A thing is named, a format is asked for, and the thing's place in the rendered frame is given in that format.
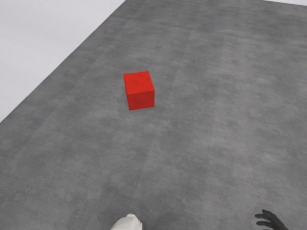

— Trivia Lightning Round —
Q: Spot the left robot shin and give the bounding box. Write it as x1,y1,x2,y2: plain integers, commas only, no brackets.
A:
127,214,138,219

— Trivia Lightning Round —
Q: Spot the left robot thigh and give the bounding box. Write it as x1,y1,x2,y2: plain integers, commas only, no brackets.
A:
110,217,142,230

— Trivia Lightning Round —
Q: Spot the robot right hand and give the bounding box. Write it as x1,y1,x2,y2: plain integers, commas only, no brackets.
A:
255,209,289,230

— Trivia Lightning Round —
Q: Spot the carton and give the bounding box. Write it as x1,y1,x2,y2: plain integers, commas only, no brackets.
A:
123,71,155,111

